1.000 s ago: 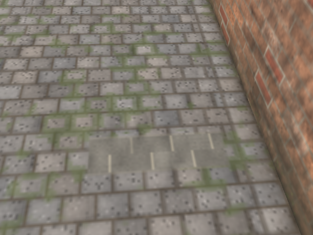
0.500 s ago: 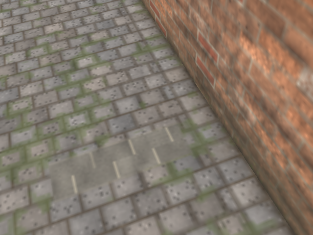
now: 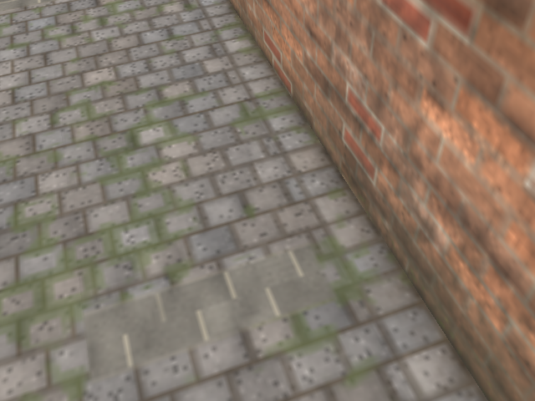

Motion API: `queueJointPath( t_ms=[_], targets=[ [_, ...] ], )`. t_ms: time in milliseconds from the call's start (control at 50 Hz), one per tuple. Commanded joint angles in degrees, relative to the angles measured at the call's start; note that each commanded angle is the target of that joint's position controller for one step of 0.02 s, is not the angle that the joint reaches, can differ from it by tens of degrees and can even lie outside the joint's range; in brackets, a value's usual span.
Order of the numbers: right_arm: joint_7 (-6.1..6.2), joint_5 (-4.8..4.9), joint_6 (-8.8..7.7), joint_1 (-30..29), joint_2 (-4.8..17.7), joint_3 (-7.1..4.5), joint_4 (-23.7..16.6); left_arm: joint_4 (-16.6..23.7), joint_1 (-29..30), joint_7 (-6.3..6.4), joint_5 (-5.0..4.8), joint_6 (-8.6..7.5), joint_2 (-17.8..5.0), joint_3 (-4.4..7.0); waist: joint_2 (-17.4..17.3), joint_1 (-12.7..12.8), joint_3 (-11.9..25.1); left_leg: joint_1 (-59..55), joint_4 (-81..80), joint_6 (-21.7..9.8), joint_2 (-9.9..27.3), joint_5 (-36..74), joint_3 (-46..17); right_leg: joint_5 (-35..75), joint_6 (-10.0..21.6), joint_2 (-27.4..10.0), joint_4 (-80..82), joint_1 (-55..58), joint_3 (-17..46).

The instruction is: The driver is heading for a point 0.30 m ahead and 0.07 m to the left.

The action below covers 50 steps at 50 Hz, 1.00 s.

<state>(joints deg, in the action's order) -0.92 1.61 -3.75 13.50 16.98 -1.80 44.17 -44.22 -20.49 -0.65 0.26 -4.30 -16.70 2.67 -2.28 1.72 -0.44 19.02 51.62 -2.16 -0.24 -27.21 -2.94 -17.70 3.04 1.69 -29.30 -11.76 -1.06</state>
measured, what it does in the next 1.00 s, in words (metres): walks ahead: left foot, then right foot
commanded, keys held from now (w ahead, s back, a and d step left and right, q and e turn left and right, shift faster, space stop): w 0.16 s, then no key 0.84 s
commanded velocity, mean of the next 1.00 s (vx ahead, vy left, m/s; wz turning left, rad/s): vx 0.16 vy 0.00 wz -0.01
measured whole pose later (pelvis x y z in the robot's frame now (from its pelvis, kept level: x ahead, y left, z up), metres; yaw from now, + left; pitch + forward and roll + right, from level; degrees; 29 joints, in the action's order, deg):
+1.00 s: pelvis +0.26 +0.07 +0.00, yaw +1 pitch -2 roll +0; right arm -1.2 -0.8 -0.6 6.3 15.2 0.1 49.2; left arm -46.8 -12.1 2.2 1.7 -1.4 -14.3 -2.2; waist -0.8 0.2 -3.3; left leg 14.1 28.3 -3.5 -3.6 -12.3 1.5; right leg -16.1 -2.7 -2.8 -30.2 -12.2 1.3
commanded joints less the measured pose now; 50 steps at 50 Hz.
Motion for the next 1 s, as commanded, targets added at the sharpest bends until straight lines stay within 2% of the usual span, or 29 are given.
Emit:
queueJointPath(
  t_ms=[20, 60, 100, 140, 160, 220, 280, 320, 340, 360, 380, 400, 420, 440, 480, 520, 560, 620, 640, 680, 700, 720, 740, 760, 780, 820, 840, 960, 1000],
  targets=[
    [-0.98, 0.35, -3.28, -7.77, 5.8, -1.15, -7.67, 1.69, -6.47, 0.9, 0.43, -0.8, -8.14, 1.8, 6.92, 2.31, -3.67, 34.21, 14.98, -1.65, 4.32, 3.25, -2.03, -9.32, 11.78, -19.88, 18.26, 21.26, 30.45],
    [-1.85, -0.87, -3.13, -10.13, 4.86, -1.02, -8.29, 1.66, -5.44, 1.15, 0.6, -0.13, -5.71, 0.58, 6.19, 1.85, -3.67, 31.36, 10.68, -0.39, 6.23, 10.31, -0.43, 3.43, 9.32, -16.71, 19.46, 17.77, 22.07],
    [-2.61, -1.37, -2.79, -11.59, 2.77, -0.28, -9.21, 0.92, -6.97, 1.48, -0.15, 0.51, -5.33, 0.22, 7.61, 2.3, -3.21, 28.79, 5.59, 1.86, 5.67, 14.55, 2.27, 10.57, 8.99, -14.73, 20.54, 15.27, 16.01],
    [-2.99, -1.47, -2.71, -14.27, 1.13, 0.39, -10.43, 0.39, -7.71, 2.0, -0.64, 0.94, -6.15, 0.25, 7.68, 2.99, -3.81, 25.05, -2.14, 3.38, 4.73, 20.41, 3.75, 11.91, 8.44, -13.31, 21.58, 11.95, 11.83],
    [-3.09, -1.24, -2.52, -16.22, 0.97, 0.45, -11.15, 0.36, -7.5, 2.19, -0.26, 1.05, -7.7, 0.57, 7.01, 3.49, -4.43, 22.62, -6.42, 3.88, 3.66, 23.03, 4.49, 12.83, 7.87, -12.95, 21.75, 9.52, 10.16],
    [-3.3, -1.16, -2.4, -18.02, 1.46, 0.16, -12.08, -1.2, -8.43, 2.48, -0.35, 1.51, -8.72, 0.6, 8.85, 3.27, -5.39, 12.7, -15.48, 3.92, 0.42, 28.57, 5.67, 19.74, 5.85, -12.29, 19.76, 4.98, 6.91],
    [-3.33, -1.21, -2.46, -15.52, 4.27, -1.13, -12.26, -2.19, -6.9, 2.62, -0.73, 1.65, -9.15, 0.69, 10.66, 0.07, -3.63, 6.91, -19.45, 1.16, -0.96, 28.63, 4.03, 31.6, 3.24, -13.62, 13.44, 7.75, 6.59],
    [-2.72, -1.95, -2.8, -4.53, 7.04, -2.67, -8.83, -1.87, -4.23, 2.79, -0.67, 1.63, -9.38, 0.77, 9.69, -6.59, 2.71, -6.81, -23.58, -1.92, -2.94, 32.86, 5.13, 42.52, 0.54, -11.19, 0.02, 6.92, 4.42],
    [-1.88, -2.44, -2.71, 1.68, 9.31, -3.29, -7.02, -1.19, -5.02, 2.79, 0.05, 1.28, -8.19, 0.32, 6.47, -8.98, 7.68, -19.64, -22.41, -3.67, 1.26, 45.47, 2.01, 35.21, -1.79, -8.21, -10.9, -0.08, 2.98],
    [-1.07, -3.9, -2.32, 5.17, 13.18, -3.25, -6.32, 0.04, -10.51, 2.42, 2.43, 0.93, -1.92, -1.59, -11.65, -5.89, 16.64, -37.13, -16.24, -10.66, 17.27, 73.7, -14.13, -12.33, -4.95, -1.32, -33.51, -15.07, 1.63],
    [-1.64, -4.17, -2.15, 6.45, 12.0, -2.94, -6.77, -3.34, -20.89, 1.96, -0.09, 0.98, -0.13, -2.29, -15.73, -4.13, 29.9, -41.54, -23.73, -20.0, 26.26, 68.43, -34.79, -22.77, -6.22, 3.25, -48.66, -18.2, 10.69],
    [-1.96, -2.83, -1.78, 1.02, 9.35, -2.96, -7.57, -4.46, -17.24, 1.91, -1.34, 1.95, -5.51, -0.73, -6.28, -4.22, 23.23, -32.26, -28.18, -18.41, 23.39, 53.41, -30.55, -17.96, -6.89, -0.14, -53.36, -19.91, 11.2],
    [-1.96, -1.87, -1.61, -4.23, 6.46, -2.07, -7.72, -2.69, -10.07, 2.21, -1.46, 2.75, -6.59, -0.37, -2.48, -3.35, 13.7, -23.71, -29.79, -15.64, 20.12, 44.66, -22.81, -14.34, -7.03, -2.94, -51.93, -22.53, 7.17],
    [-2.03, -1.83, -1.61, -7.8, 3.81, -0.98, -7.55, -2.23, -5.93, 3.05, -0.79, 3.61, -6.89, -0.12, 1.52, -2.19, 8.5, -14.69, -31.67, -13.66, 16.86, 41.74, -17.56, -10.87, -7.39, -5.34, -48.29, -20.64, 6.24],
    [-2.16, -3.13, -1.42, -11.13, 4.03, -0.89, -6.25, -1.63, -5.63, 3.87, -0.43, 5.11, -6.15, 0.19, -1.76, 0.84, 4.72, -1.99, -35.64, -11.69, 12.65, 34.94, -11.07, -7.34, -7.3, -7.13, -39.69, -11.71, 5.7],
    [-2.2, -3.63, -1.63, -12.77, 3.37, -0.77, -4.9, -1.57, -5.78, 4.19, -0.04, 5.49, -3.3, -0.46, -3.9, 1.99, 3.96, 2.12, -36.2, -11.48, 10.26, 36.45, -6.4, -8.69, -7.55, -6.65, -28.01, -6.01, 4.1],
    [-1.95, -3.62, -1.38, -12.0, 4.2, -1.01, -3.79, -0.67, -3.0, 4.38, 0.55, 5.33, -2.27, -1.13, -4.25, 0.72, 5.12, 0.04, -35.49, -12.35, 10.45, 33.3, -6.48, -9.43, -7.81, -6.45, -18.19, -4.4, 3.97],
    [-1.15, -2.89, 0.16, -11.89, 6.51, -1.4, -3.53, -0.38, -0.13, 3.89, 0.1, 5.36, -3.95, -0.98, -3.7, -0.17, 4.9, 0.73, -37.82, -11.52, 10.99, 9.5, -9.51, 0.53, -7.13, -5.45, -8.4, -0.21, 3.19],
    [-0.93, -2.56, 0.6, -12.84, 6.4, -1.16, -3.6, -0.39, 0.46, 3.68, 0.37, 5.29, -4.17, -0.91, -3.55, 0.43, 3.49, 3.16, -38.3, -10.29, 10.38, 2.0, -9.69, 4.26, -6.58, -4.83, -4.6, 2.48, 2.53],
    [-0.85, -2.64, 0.77, -11.58, 3.62, 0.19, -2.52, 0.55, 2.51, 3.67, 1.5, 4.94, -4.72, -0.96, -2.48, 0.92, 0.59, 6.93, -37.94, -6.02, 7.76, -7.77, -9.06, 5.74, -4.89, -5.86, 1.72, 6.22, 4.07],
    [-0.82, -2.86, 0.98, -10.89, 2.85, 0.48, -2.29, 1.81, 4.33, 3.81, 2.37, 4.66, -6.85, -0.93, -0.75, 0.37, -1.06, 7.81, -36.74, -2.99, 5.26, -7.75, -7.3, 5.5, -3.7, -8.88, 4.74, 4.99, 7.25],
    [-0.62, -2.86, 1.39, -8.78, 3.35, 0.13, -2.03, 1.31, 6.06, 3.76, 2.15, 4.45, -9.54, -0.21, 5.38, -2.36, -2.93, 3.85, -34.26, -1.07, 1.37, -3.73, -2.41, -2.62, -2.11, -8.52, 5.46, -2.71, 8.1],
    [-0.35, -3.21, 1.56, -9.01, 4.09, 0.11, -1.71, 1.56, 7.28, 3.39, 2.06, 3.85, -7.07, -0.99, 7.07, -1.89, -2.66, -1.4, -31.26, -0.4, 0.81, 1.85, -1.48, -4.73, -2.06, -7.98, 7.19, -6.11, 7.65],
    [-0.17, -3.11, 1.61, -8.48, 3.54, 0.21, -1.56, 1.34, 7.97, 3.13, 2.17, 3.25, -4.93, -1.74, 8.75, -2.47, -1.44, -4.71, -29.74, -0.65, 0.61, 6.38, -0.98, -3.56, -3.1, -7.76, 7.54, -6.81, 7.13],
    [0.1, -3.02, 1.73, -7.8, 3.31, 0.33, -1.06, 1.25, 8.58, 2.93, 2.02, 2.74, -4.44, -1.99, 9.38, -2.8, -0.58, -6.67, -28.89, -1.13, 0.73, 9.77, -0.71, -0.74, -4.03, -7.39, 7.12, -6.6, 6.68],
    [0.21, -2.7, 1.85, -7.54, 4.03, 0.31, -0.28, 1.1, 7.93, 2.9, 1.7, 2.13, -3.82, -2.5, 7.54, -2.17, 0.28, -6.35, -28.5, -2.27, 1.21, 13.78, -1.01, 4.42, -5.06, -6.89, 5.62, -4.14, 5.81],
    [0.09, -2.55, 1.81, -7.91, 3.85, 0.42, -0.05, 0.81, 7.36, 2.95, 1.55, 2.06, -4.4, -2.5, 6.55, -1.81, 0.63, -6.11, -28.45, -2.55, 1.3, 15.66, -1.13, 6.6, -5.27, -6.73, 4.74, -2.81, 5.55],
    [-0.4, -2.28, 2.06, -8.79, 3.74, 0.65, 1.96, -0.05, 6.82, 3.37, 1.29, 2.63, -5.59, -3.03, 3.68, -1.09, 2.35, -8.94, -27.03, -2.42, 1.3, 25.59, -0.85, 11.75, -5.36, -6.45, 3.55, -0.97, 4.91],
    [0.14, -2.47, 3.41, -8.51, 4.27, 0.54, 2.15, -0.37, 7.35, 2.62, 1.4, 2.08, -5.7, -3.23, 3.02, -1.52, 2.71, -10.61, -27.02, -3.01, 1.07, 26.32, -1.34, 12.37, -5.44, -6.21, 3.17, -1.68, 4.35]
  ],
)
